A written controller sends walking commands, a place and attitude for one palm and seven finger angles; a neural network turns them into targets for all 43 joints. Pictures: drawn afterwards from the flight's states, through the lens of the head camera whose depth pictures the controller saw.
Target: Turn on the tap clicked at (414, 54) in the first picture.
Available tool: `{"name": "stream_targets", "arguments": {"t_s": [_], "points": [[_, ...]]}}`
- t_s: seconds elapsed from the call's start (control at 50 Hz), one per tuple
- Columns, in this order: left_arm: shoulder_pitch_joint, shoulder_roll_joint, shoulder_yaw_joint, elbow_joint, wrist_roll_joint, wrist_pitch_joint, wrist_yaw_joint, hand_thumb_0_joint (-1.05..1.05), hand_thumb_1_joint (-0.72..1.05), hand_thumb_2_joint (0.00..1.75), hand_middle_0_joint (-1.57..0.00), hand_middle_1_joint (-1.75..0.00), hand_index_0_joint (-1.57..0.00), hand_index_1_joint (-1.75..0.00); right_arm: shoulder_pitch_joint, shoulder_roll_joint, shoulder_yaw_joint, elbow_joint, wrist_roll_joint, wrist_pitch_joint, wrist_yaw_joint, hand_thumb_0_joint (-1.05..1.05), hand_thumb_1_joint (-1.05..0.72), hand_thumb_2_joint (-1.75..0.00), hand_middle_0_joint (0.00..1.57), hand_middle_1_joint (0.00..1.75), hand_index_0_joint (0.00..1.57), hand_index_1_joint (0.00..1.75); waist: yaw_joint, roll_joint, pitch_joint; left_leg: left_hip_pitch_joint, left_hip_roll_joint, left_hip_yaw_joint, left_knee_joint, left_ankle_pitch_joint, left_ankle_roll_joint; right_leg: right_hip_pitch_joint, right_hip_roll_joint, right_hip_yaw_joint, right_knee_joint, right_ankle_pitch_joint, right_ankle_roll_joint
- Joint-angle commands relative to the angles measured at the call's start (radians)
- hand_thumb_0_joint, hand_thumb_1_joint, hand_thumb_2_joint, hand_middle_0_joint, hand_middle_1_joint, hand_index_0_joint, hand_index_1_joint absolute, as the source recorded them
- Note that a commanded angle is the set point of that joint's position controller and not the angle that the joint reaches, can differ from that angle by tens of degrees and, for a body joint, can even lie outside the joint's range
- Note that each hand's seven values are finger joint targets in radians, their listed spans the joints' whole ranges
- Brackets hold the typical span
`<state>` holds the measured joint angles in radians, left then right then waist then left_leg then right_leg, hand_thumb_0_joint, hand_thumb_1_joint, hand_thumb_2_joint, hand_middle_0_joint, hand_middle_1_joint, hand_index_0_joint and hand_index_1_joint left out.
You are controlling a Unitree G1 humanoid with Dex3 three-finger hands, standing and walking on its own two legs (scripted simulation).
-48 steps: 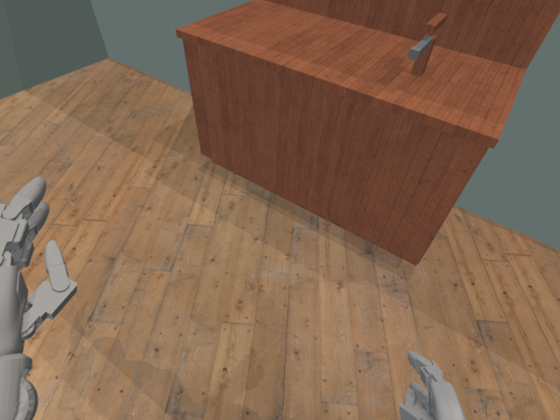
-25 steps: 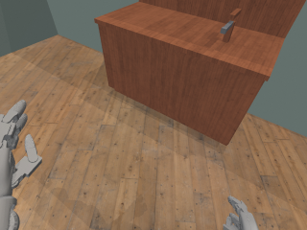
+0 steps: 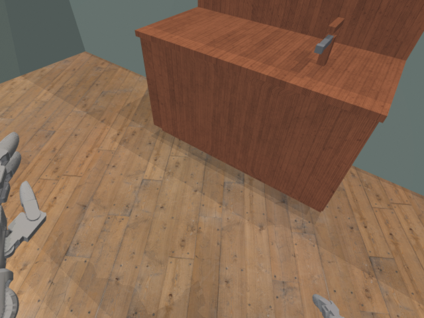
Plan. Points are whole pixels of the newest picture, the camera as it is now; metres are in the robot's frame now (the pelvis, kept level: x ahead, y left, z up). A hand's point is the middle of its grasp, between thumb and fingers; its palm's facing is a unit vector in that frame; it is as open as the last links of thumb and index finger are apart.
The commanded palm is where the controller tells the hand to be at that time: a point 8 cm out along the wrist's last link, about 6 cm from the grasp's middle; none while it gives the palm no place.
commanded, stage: walk to a spot facing it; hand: left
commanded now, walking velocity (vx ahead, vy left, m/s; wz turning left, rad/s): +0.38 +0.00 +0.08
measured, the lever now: (319, 48) +1.03 -0.38 +0.08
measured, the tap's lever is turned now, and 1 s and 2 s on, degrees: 0 0 0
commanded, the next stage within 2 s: turn to face it in 0.80 s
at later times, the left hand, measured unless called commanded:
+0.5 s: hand (63, 153) +0.33 +0.26 +0.18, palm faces +0.53 -0.77 -0.35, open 7.4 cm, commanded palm +0.27 +0.30 +0.19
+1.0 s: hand (110, 113) +0.46 +0.23 +0.16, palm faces +0.53 -0.72 -0.45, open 7.4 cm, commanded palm +0.39 +0.26 +0.19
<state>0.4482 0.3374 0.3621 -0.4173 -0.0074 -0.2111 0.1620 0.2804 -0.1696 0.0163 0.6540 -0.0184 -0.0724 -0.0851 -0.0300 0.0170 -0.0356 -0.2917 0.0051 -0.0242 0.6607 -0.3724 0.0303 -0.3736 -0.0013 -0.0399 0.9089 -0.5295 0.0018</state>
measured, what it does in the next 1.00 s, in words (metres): walks ahead: right foot, then left foot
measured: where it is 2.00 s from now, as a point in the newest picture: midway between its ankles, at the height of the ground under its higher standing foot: (219, 313)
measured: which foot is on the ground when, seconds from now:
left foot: down 0.00-0.14, up 0.16-0.46, down 0.48-0.84, up 0.86-1.00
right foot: up 0.00-0.12, down 0.14-0.50, up 0.52-0.82, down 0.84-1.00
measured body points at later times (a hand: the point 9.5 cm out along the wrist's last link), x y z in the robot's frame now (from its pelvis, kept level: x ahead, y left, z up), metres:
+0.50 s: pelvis +0.14 +0.00 -0.01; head +0.16 +0.02 +0.44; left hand +0.29 +0.30 +0.20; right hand +0.34 -0.25 -0.08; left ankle +0.22 +0.13 -0.73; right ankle +0.06 -0.13 -0.72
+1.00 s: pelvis +0.28 -0.04 +0.00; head +0.31 -0.07 +0.45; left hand +0.42 +0.26 +0.19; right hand +0.47 -0.26 -0.12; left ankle +0.24 +0.09 -0.64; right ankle +0.32 -0.13 -0.73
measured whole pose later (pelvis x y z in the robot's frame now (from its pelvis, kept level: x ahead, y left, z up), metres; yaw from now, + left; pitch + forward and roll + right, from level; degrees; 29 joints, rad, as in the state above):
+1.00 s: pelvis +0.28 -0.04 +0.00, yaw +9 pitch -1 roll +2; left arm 0.44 0.30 0.34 -0.40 -0.01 -0.18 0.14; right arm 0.18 -0.25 -0.01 0.69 0.00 -0.02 -0.07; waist 0.01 0.05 0.07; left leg -0.51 0.07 0.06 1.20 -0.39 -0.02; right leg -0.30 -0.10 -0.20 0.61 -0.30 -0.04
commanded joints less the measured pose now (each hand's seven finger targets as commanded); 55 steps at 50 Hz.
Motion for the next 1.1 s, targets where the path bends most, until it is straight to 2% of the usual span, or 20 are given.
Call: {"name": "stream_targets", "arguments": {"t_s": [0.0,0.08,0.12,0.14,0.18,0.26,0.36,0.42,0.44,0.46,0.48,0.52,0.62,0.78,0.8,0.82,0.84,0.86,0.98,1.08], "points": [[-0.073,0.171,0.063,-0.301,-0.004,-0.073,0.0,0.0,0.9,0.9,-0.2,-0.3,-0.2,-0.3,-0.112,-0.155,-0.055,-0.155,0.005,-0.068,0.015,0.0,-0.9,-0.9,0.2,0.3,0.2,0.3,0.011,0.203,-0.033,0.239,0.248,-0.302,-0.253,0.413,0.167,-0.162,-0.013,-0.033,-0.091,0.015,0.004],[0.015,0.191,0.103,-0.282,-0.008,-0.063,-0.001,0.0,0.9,0.9,-0.2,-0.3,-0.2,-0.3,-0.137,-0.139,-0.047,-0.163,0.011,-0.051,0.027,0.0,-0.9,-0.9,0.2,0.3,0.2,0.3,0.035,0.135,-0.123,-0.05,0.16,-0.084,-0.028,0.454,0.081,0.359,-0.007,-0.085,-0.478,0.272,-0.022],[0.047,0.236,0.15,-0.231,-0.012,-0.048,0.003,0.0,0.9,0.9,-0.2,-0.3,-0.2,-0.3,-0.137,-0.116,-0.059,-0.171,0.019,-0.035,0.028,0.0,-0.9,-0.9,0.2,0.3,0.2,0.3,0.037,-0.268,-0.187,-0.439,-0.018,0.081,0.464,-0.042,-0.003,0.635,-0.389,0.473,-0.545,0.396,-0.197],[0.012,0.249,0.17,-0.266,-0.024,-0.058,0.009,0.0,0.9,0.9,-0.2,-0.3,-0.2,-0.3,-0.155,-0.142,-0.066,-0.179,0.013,-0.027,0.024,0.0,-0.9,-0.9,0.2,0.3,0.2,0.3,0.035,-0.228,-0.151,-0.539,0.004,0.016,0.625,-0.158,-0.02,0.617,-0.481,0.541,-0.576,0.414,-0.241],[0.058,0.238,0.183,-0.206,-0.014,-0.066,0.003,0.0,0.9,0.9,-0.2,-0.3,-0.2,-0.3,-0.141,-0.138,-0.069,-0.162,0.013,-0.025,0.023,0.0,-0.9,-0.9,0.2,0.3,0.2,0.3,0.031,-0.097,-0.039,-0.499,0.089,-0.028,0.617,-0.095,-0.033,0.395,-0.421,0.432,-0.618,0.201,-0.227],[-0.026,0.22,0.141,-0.277,-0.012,-0.092,-0.006,0.0,0.9,0.9,-0.2,-0.3,-0.2,-0.3,-0.173,-0.128,-0.051,-0.165,0.015,0.011,0.021,0.0,-0.9,-0.9,0.2,0.3,0.2,0.3,0.015,-0.136,0.058,-0.385,0.155,0.014,0.423,-0.001,-0.043,0.186,-0.358,0.156,-0.646,0.313,-0.184],[-0.081,0.192,0.093,-0.301,-0.005,-0.071,0.018,0.0,0.9,0.9,-0.2,-0.3,-0.2,-0.3,-0.174,-0.113,-0.059,-0.191,0.007,-0.021,0.007,0.0,-0.9,-0.9,0.2,0.3,0.2,0.3,0.055,-0.166,0.035,-0.122,0.071,0.219,0.051,0.107,-0.022,0.183,-0.285,-0.005,-0.573,0.403,-0.139],[-0.087,0.185,0.077,-0.351,-0.007,-0.065,0.028,0.0,0.9,0.9,-0.2,-0.3,-0.2,-0.3,-0.122,-0.128,-0.079,-0.2,0.011,-0.034,-0.01,0.0,-0.9,-0.9,0.2,0.3,0.2,0.3,0.013,-0.049,-0.058,0.14,0.009,0.267,-0.145,0.198,-0.013,0.18,-0.228,-0.093,-0.286,0.575,-0.082],[-0.109,0.2,0.085,-0.41,-0.007,-0.078,0.031,0.0,0.9,0.9,-0.2,-0.3,-0.2,-0.3,-0.111,-0.14,-0.085,-0.213,0.016,-0.036,-0.015,0.0,-0.9,-0.9,0.2,0.3,0.2,0.3,-0.006,0.078,-0.129,0.308,0.062,0.17,-0.17,0.208,0.018,0.092,-0.194,-0.113,-0.085,0.544,-0.04],[-0.095,0.205,0.108,-0.426,-0.011,-0.085,0.036,0.0,0.9,0.9,-0.2,-0.3,-0.2,-0.3,-0.127,-0.167,-0.091,-0.214,0.013,-0.033,-0.014,0.0,-0.9,-0.9,0.2,0.3,0.2,0.3,0.0,0.32,-0.179,0.44,0.28,-0.179,-0.237,0.256,0.113,-0.096,-0.081,-0.12,0.172,0.158,0.006],[-0.117,0.217,0.109,-0.43,-0.011,-0.098,0.043,0.0,0.9,0.9,-0.2,-0.3,-0.2,-0.3,-0.137,-0.149,-0.072,-0.224,0.011,-0.034,-0.004,0.0,-0.9,-0.9,0.2,0.3,0.2,0.3,0.015,0.358,-0.17,0.452,0.426,-0.434,-0.305,0.391,0.21,-0.219,-0.027,-0.037,0.346,-0.093,0.004],[-0.147,0.286,0.16,-0.366,-0.014,-0.085,0.021,0.0,0.9,0.9,-0.2,-0.3,-0.2,-0.3,-0.164,-0.144,-0.069,-0.198,0.009,-0.039,0.007,0.0,-0.9,-0.9,0.2,0.3,0.2,0.3,0.012,0.221,-0.088,0.28,0.454,-0.457,-0.35,0.201,0.235,-0.286,-0.099,0.054,0.423,-0.061,0.013],[-0.004,0.196,0.144,-0.45,-0.029,-0.084,0.005,0.0,0.9,0.9,-0.2,-0.3,-0.2,-0.3,-0.151,-0.135,-0.075,-0.197,0.026,-0.059,0.03,0.0,-0.9,-0.9,0.2,0.3,0.2,0.3,0.035,0.252,-0.086,0.133,0.32,-0.05,-0.352,0.171,0.138,-0.187,-0.114,-0.032,0.171,0.122,0.023],[-0.035,0.174,0.117,-0.192,-0.02,-0.034,0.0,0.0,0.9,0.9,-0.2,-0.3,-0.2,-0.3,-0.135,-0.127,-0.061,-0.176,0.026,-0.037,0.004,0.0,-0.9,-0.9,0.2,0.3,0.2,0.3,0.036,0.058,-0.059,-0.066,0.241,0.113,-0.138,-0.049,0.054,0.226,-0.042,-0.159,-0.371,0.247,0.038],[-0.065,0.185,0.111,-0.173,-0.012,-0.022,0.001,0.0,0.9,0.9,-0.2,-0.3,-0.2,-0.3,-0.124,-0.11,-0.06,-0.171,0.033,-0.03,0.001,0.0,-0.9,-0.9,0.2,0.3,0.2,0.3,0.039,-0.118,-0.071,-0.132,0.158,0.163,0.097,-0.107,0.027,0.278,-0.135,-0.014,-0.485,0.179,-0.001],[-0.068,0.22,0.118,-0.15,-0.006,-0.003,0.007,0.0,0.9,0.9,-0.2,-0.3,-0.2,-0.3,-0.145,-0.083,-0.05,-0.191,0.032,-0.025,-0.001,0.0,-0.9,-0.9,0.2,0.3,0.2,0.3,0.052,-0.406,-0.061,-0.37,0.013,0.183,0.412,-0.218,-0.012,0.367,-0.374,0.413,-0.612,0.186,-0.112],[-0.101,0.251,0.14,-0.157,-0.016,0.003,0.011,0.0,0.9,0.9,-0.2,-0.3,-0.2,-0.3,-0.204,-0.11,-0.042,-0.195,0.028,-0.035,0.003,0.0,-0.9,-0.9,0.2,0.3,0.2,0.3,0.067,-0.369,-0.037,-0.44,0.026,0.041,0.583,-0.205,-0.02,0.349,-0.491,0.523,-0.666,0.243,-0.159],[-0.142,0.233,0.131,-0.154,-0.008,-0.009,0.006,0.0,0.9,0.9,-0.2,-0.3,-0.2,-0.3,-0.179,-0.109,-0.04,-0.165,0.016,-0.041,0.008,0.0,-0.9,-0.9,0.2,0.3,0.2,0.3,0.044,-0.261,-0.029,-0.413,0.07,0.003,0.617,-0.122,-0.028,0.297,-0.474,0.434,-0.667,0.189,-0.154],[-0.091,0.228,0.121,-0.323,0.003,-0.075,0.006,0.0,0.9,0.9,-0.2,-0.3,-0.2,-0.3,-0.198,-0.124,-0.042,-0.153,0.015,-0.01,0.012,0.0,-0.9,-0.9,0.2,0.3,0.2,0.3,0.024,-0.161,-0.059,-0.258,0.104,0.084,0.364,0.005,-0.066,0.24,-0.304,0.069,-0.55,0.669,-0.148],[-0.024,0.245,0.167,-0.404,-0.011,-0.081,0.034,0.0,0.9,0.9,-0.2,-0.3,-0.2,-0.3,-0.171,-0.117,-0.056,-0.207,0.009,-0.024,0.014,0.0,-0.9,-0.9,0.2,0.3,0.2,0.3,0.057,-0.114,-0.14,-0.117,0.056,0.167,0.006,0.058,-0.071,0.317,-0.276,0.118,-0.459,0.86,-0.165]]}}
